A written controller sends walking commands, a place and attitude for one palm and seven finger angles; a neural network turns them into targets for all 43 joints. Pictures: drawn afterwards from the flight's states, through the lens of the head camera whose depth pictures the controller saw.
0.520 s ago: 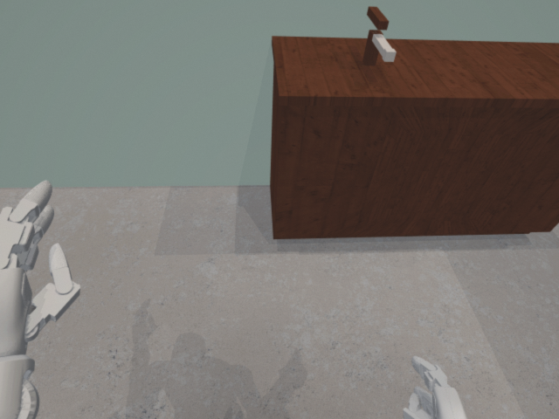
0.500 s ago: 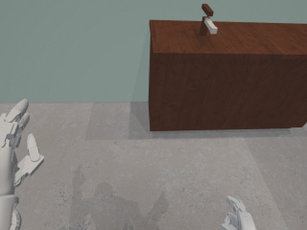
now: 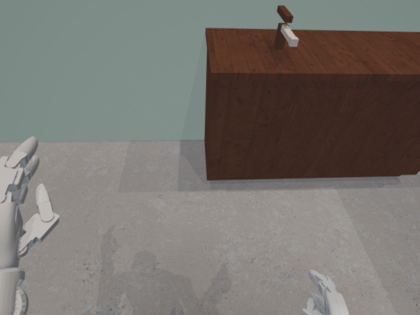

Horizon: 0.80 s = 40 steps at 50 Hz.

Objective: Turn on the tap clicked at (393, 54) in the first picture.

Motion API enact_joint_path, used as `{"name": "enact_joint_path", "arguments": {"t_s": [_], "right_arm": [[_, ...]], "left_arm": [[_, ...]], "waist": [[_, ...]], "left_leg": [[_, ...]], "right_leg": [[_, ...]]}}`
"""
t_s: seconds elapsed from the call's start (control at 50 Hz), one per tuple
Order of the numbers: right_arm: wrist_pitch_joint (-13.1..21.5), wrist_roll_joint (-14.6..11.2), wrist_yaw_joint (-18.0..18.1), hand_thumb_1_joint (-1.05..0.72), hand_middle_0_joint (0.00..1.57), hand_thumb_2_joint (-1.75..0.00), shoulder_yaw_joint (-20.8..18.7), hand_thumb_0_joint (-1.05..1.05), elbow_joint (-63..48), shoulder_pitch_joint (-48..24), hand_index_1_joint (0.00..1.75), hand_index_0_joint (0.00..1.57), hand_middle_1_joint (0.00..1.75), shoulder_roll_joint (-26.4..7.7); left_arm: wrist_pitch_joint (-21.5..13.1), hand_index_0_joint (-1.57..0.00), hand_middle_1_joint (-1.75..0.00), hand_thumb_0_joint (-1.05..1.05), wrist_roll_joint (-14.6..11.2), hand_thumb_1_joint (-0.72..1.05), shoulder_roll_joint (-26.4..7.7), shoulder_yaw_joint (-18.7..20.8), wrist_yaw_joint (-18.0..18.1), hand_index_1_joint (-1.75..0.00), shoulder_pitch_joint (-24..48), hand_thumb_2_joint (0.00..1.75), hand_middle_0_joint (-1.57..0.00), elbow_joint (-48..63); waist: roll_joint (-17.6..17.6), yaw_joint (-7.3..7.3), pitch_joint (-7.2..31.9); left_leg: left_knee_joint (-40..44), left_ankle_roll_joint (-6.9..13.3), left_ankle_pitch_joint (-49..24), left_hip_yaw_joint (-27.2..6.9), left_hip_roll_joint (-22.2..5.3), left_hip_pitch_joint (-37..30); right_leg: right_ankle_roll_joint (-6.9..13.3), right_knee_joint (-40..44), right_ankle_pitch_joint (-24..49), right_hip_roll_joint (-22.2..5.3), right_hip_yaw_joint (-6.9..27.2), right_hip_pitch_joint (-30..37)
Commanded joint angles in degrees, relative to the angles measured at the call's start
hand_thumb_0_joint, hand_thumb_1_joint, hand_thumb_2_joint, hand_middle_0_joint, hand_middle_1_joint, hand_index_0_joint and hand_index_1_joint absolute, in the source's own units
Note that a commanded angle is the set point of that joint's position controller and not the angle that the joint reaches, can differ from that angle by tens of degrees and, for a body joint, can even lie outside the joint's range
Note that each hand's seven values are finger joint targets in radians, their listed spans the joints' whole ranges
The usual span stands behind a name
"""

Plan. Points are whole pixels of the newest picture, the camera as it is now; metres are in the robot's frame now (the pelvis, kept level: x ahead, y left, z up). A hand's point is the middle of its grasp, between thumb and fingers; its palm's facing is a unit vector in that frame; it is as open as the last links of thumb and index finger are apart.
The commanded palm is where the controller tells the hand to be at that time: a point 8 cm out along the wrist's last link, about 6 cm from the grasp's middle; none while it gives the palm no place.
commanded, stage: walk to a spot facing it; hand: left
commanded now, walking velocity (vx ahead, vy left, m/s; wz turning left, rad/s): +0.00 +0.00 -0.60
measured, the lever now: (293, 41) +1.05 -0.25 +0.09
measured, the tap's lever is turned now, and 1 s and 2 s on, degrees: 0 0 0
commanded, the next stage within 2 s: none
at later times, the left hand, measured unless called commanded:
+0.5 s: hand (108, 209) +0.23 +0.17 +0.15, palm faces +0.26 -0.89 -0.39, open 7.4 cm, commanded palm +0.18 +0.23 +0.18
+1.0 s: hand (204, 205) +0.24 +0.03 +0.16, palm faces -0.12 -0.89 -0.44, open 7.4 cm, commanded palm +0.22 +0.11 +0.18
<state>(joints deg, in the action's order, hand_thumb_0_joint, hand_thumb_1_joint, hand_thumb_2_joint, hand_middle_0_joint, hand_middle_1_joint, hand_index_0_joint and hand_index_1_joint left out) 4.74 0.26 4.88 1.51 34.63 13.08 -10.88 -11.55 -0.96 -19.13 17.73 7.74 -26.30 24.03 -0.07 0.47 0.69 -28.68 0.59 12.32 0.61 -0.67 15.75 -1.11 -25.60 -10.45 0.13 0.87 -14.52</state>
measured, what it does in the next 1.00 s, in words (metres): steps on the spot, turning right: right foot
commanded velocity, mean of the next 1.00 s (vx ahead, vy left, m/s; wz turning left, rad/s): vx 0.09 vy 0.00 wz -0.59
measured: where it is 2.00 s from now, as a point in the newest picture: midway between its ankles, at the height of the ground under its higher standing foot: outside the picture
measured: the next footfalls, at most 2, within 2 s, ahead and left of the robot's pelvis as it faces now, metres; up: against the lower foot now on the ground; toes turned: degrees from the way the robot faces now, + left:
right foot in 0.82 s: -0.04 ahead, -0.15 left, +0.00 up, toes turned -28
left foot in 1.16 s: +0.09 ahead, +0.03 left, +0.00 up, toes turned -28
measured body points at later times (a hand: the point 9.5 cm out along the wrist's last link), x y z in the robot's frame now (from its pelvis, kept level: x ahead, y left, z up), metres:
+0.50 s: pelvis -0.02 -0.02 -0.02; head +0.00 -0.03 +0.43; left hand +0.21 +0.22 +0.18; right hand +0.12 -0.28 -0.11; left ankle +0.01 +0.11 -0.73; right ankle +0.04 -0.13 -0.74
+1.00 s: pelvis -0.06 -0.05 -0.01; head -0.04 -0.07 +0.44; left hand +0.24 +0.08 +0.19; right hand -0.05 -0.33 -0.11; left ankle +0.00 +0.08 -0.67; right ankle -0.07 -0.13 -0.74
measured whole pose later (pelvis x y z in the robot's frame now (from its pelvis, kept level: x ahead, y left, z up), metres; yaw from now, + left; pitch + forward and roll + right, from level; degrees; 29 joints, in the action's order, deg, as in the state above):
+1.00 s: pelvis -0.06 -0.05 -0.01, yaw -30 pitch +1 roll +1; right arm 0.5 0.6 1.3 0.2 34.2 11.7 -12.8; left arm -12.8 -1.8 -21.2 19.7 7.8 -28.7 30.6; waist -0.2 -1.1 -2.4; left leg -63.2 -3.7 26.0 3.1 -5.1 30.1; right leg 4.2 -34.9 -15.7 3.3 0.2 -20.2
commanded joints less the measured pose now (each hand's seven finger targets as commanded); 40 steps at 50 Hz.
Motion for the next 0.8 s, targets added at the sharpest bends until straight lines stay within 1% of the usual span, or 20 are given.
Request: {"name": "enact_joint_path", "arguments": {"t_s": [0.0,0.22,0.26,0.3,0.32,0.36,0.38,0.4,0.44,0.5,0.52,0.54,0.56,0.58,0.6,0.62,0.66,0.68,0.76,0.78], "right_arm": [[2.74,-0.28,0.32,-0.9,0.2,-0.9,-2.63,0.0,-9.32,-6.26,0.3,0.2,0.3,-7.24],[1.76,-1.01,-0.42,-0.9,0.2,-0.9,-3.62,0.0,-12.13,-6.75,0.3,0.2,0.3,-7.51],[1.54,-1.0,-0.64,-0.9,0.2,-0.9,-3.68,0.0,-12.32,-6.73,0.3,0.2,0.3,-7.29],[1.07,-1.13,-1.14,-0.9,0.2,-0.9,-3.59,0.0,-12.72,-6.49,0.3,0.2,0.3,-7.12],[0.75,-1.18,-1.32,-0.9,0.2,-0.9,-3.74,0.0,-12.88,-6.28,0.3,0.2,0.3,-6.89],[0.04,-0.73,-1.64,-0.9,0.2,-0.9,-4.25,0.0,-12.75,-4.82,0.3,0.2,0.3,-6.43],[-0.33,-0.42,-1.89,-0.9,0.2,-0.9,-3.88,0.0,-12.6,-5.25,0.3,0.2,0.3,-5.73],[-0.76,-0.24,-2.26,-0.9,0.2,-0.9,-3.53,0.0,-12.51,-5.77,0.3,0.2,0.3,-5.43],[-1.64,-0.32,-2.61,-0.9,0.2,-0.9,-3.22,0.0,-12.56,-6.21,0.3,0.2,0.3,-5.58],[-2.89,-0.44,-2.56,-0.9,0.2,-0.9,-3.27,0.0,-12.09,-5.89,0.3,0.2,0.3,-6.13],[-3.02,-0.46,-2.27,-0.9,0.2,-0.9,-3.59,0.0,-12.24,-5.92,0.3,0.2,0.3,-6.83],[-2.92,-0.76,-1.81,-0.9,0.2,-0.9,-4.08,0.0,-12.69,-6.81,0.3,0.2,0.3,-7.57],[-2.61,-1.04,-1.56,-0.9,0.2,-0.9,-4.1,0.0,-13.39,-7.67,0.3,0.2,0.3,-7.85],[-2.17,-0.71,-1.71,-0.9,0.2,-0.9,-3.84,0.0,-13.44,-7.18,0.3,0.2,0.3,-6.7],[-1.7,-0.55,-1.97,-0.9,0.2,-0.9,-3.78,0.0,-12.74,-5.78,0.3,0.2,0.3,-6.45],[-1.34,-0.82,-2.38,-0.9,0.2,-0.9,-4.01,0.0,-12.08,-5.23,0.3,0.2,0.3,-7.08],[-0.2,-1.14,-2.57,-0.9,0.2,-0.9,-3.9,0.0,-11.92,-5.31,0.3,0.2,0.3,-7.75],[0.34,-0.98,-2.85,-0.9,0.2,-0.9,-3.82,0.0,-11.85,-4.6,0.3,0.2,0.3,-8.33],[1.62,-0.71,-3.47,-0.9,0.2,-0.9,-4.07,0.0,-11.8,-4.04,0.3,0.2,0.3,-9.18],[1.81,-0.66,-3.68,-0.9,0.2,-0.9,-3.97,0.0,-11.92,-3.97,0.3,0.2,0.3,-8.72]], "left_arm": [[-3.65,-0.2,-0.3,0.0,-0.17,0.9,-8.97,5.79,0.93,-0.3,5.09,0.9,-0.2,11.67],[-2.99,-0.2,-0.3,0.0,-0.61,0.9,-8.56,6.42,1.02,-0.3,7.24,0.9,-0.2,15.88],[-2.71,-0.2,-0.3,0.0,-1.04,0.9,-10.18,8.51,1.09,-0.3,4.95,0.9,-0.2,15.65],[-2.7,-0.2,-0.3,0.0,-1.24,0.9,-9.84,8.38,0.86,-0.3,4.4,0.9,-0.2,16.5],[-2.68,-0.2,-0.3,0.0,-1.3,0.9,-10.12,8.57,0.82,-0.3,4.44,0.9,-0.2,16.54],[-2.78,-0.2,-0.3,0.0,-1.45,0.9,-11.55,9.76,1.19,-0.3,4.17,0.9,-0.2,16.37],[-2.67,-0.2,-0.3,0.0,-1.39,0.9,-11.41,9.33,1.34,-0.3,3.94,0.9,-0.2,16.43],[-2.51,-0.2,-0.3,0.0,-1.28,0.9,-11.72,9.84,1.53,-0.3,3.88,0.9,-0.2,16.5],[-2.44,-0.2,-0.3,0.0,-1.17,0.9,-11.77,10.39,1.66,-0.3,3.0,0.9,-0.2,16.71],[-2.77,-0.2,-0.3,0.0,-1.21,0.9,-11.73,10.79,1.34,-0.3,2.36,0.9,-0.2,16.91],[-3.09,-0.2,-0.3,0.0,-1.36,0.9,-11.67,10.56,1.14,-0.3,3.07,0.9,-0.2,17.74],[-3.26,-0.2,-0.3,0.0,-1.48,0.9,-11.57,10.67,0.8,-0.3,3.12,0.9,-0.2,17.88],[-3.4,-0.2,-0.3,0.0,-1.34,0.9,-11.59,10.67,0.53,-0.3,3.04,0.9,-0.2,18.84],[-3.2,-0.2,-0.3,0.0,-0.74,0.9,-10.37,9.88,0.65,-0.3,1.57,0.9,-0.2,17.34],[-3.25,-0.2,-0.3,0.0,-0.54,0.9,-9.03,7.97,0.42,-0.3,2.44,0.9,-0.2,16.89],[-3.25,-0.2,-0.3,0.0,-0.39,0.9,-8.04,6.11,0.17,-0.3,4.05,0.9,-0.2,17.28],[-3.0,-0.2,-0.3,0.0,-0.5,0.9,-8.56,5.38,0.18,-0.3,7.54,0.9,-0.2,17.93],[-2.78,-0.2,-0.3,0.0,-0.24,0.9,-8.29,4.6,0.3,-0.3,7.8,0.9,-0.2,16.79],[-2.24,-0.2,-0.3,0.0,0.07,0.9,-10.05,5.96,0.34,-0.3,8.45,0.9,-0.2,13.23],[-2.71,-0.2,-0.3,0.0,0.13,0.9,-11.02,6.69,0.51,-0.3,9.24,0.9,-0.2,14.52]], "waist": [[2.51,-0.12,4.47],[8.22,0.99,5.68],[7.52,1.3,6.25],[5.98,1.23,5.55],[2.41,1.08,5.41],[-8.14,0.14,6.03],[-9.55,0.06,5.31],[-10.02,0.39,5.04],[-10.65,0.69,7.71],[-7.01,0.03,11.02],[-4.04,-0.02,10.58],[2.68,0.43,9.63],[13.44,0.89,9.89],[16.5,1.06,7.46],[13.42,0.46,3.69],[10.29,0.44,2.01],[9.87,0.65,0.9],[11.1,0.04,0.3],[11.31,0.66,2.2],[6.11,0.81,3.28]], "left_leg": [[7.01,-0.01,2.54,-1.61,-3.42,2.56],[5.01,1.87,6.34,-2.29,-11.42,4.1],[3.27,2.41,4.04,-2.21,-13.2,4.11],[-1.05,1.75,3.4,0.24,-12.29,4.8],[-5.06,0.48,6.42,2.4,-9.79,4.7],[-14.68,-2.55,14.62,5.21,-2.65,2.83],[-18.46,-3.07,16.14,3.98,-1.01,4.26],[-20.54,-3.3,16.97,2.04,-0.84,6.28],[-17.02,-3.14,17.1,-0.62,-1.07,8.12],[-1.68,-2.02,7.4,1.65,-2.06,-3.55],[2.18,-0.38,3.81,-0.27,-5.48,-8.11],[4.21,2.06,0.19,-4.17,-11.28,-11.71],[9.54,5.48,1.43,-10.02,-19.33,-9.55],[12.36,9.2,4.15,-13.73,-24.63,-3.64],[11.39,10.7,-0.36,-12.66,-25.38,-1.65],[9.03,9.45,-6.44,-6.35,-24.09,-2.81],[6.48,5.78,-11.21,2.66,-21.83,-2.05],[5.61,4.43,-12.53,3.67,-20.97,-0.72],[-4.04,0.81,-1.98,8.91,-17.87,2.49],[-12.08,-0.24,4.32,9.04,-15.26,6.68]], "right_leg": [[1.17,3.37,1.65,-1.21,3.29,3.66],[1.01,-12.54,-0.2,0.48,5.38,-4.0],[0.82,-14.6,-2.39,0.37,4.92,-4.87],[1.5,-12.94,-1.03,-0.55,6.8,-5.57],[2.68,-10.17,2.3,-2.11,10.6,-7.11],[6.5,0.39,3.05,-8.51,24.98,-12.31],[8.37,4.16,3.04,-11.34,30.74,-11.82],[9.97,5.15,4.05,-12.37,33.31,-9.93],[10.82,2.56,9.71,-11.65,30.93,-2.88],[6.66,-2.89,9.81,-6.73,24.21,-4.85],[4.35,-6.59,7.57,-3.47,20.79,-8.91],[1.69,-11.93,1.4,0.77,15.7,-15.48],[-0.33,-24.97,-13.63,3.21,9.62,-18.07],[-1.47,-38.07,-17.82,2.56,4.19,-18.13],[-1.7,-41.59,-17.33,-0.08,3.56,-19.82],[-1.88,-39.74,-17.06,-1.31,2.22,-20.59],[-2.34,-30.55,-16.2,-1.84,-2.22,-15.54],[-2.5,-26.21,-16.11,-1.26,-4.26,-12.03],[-1.0,-9.72,-9.87,0.99,-8.82,0.33],[1.71,-4.55,-7.15,-1.7,-3.41,4.29]]}}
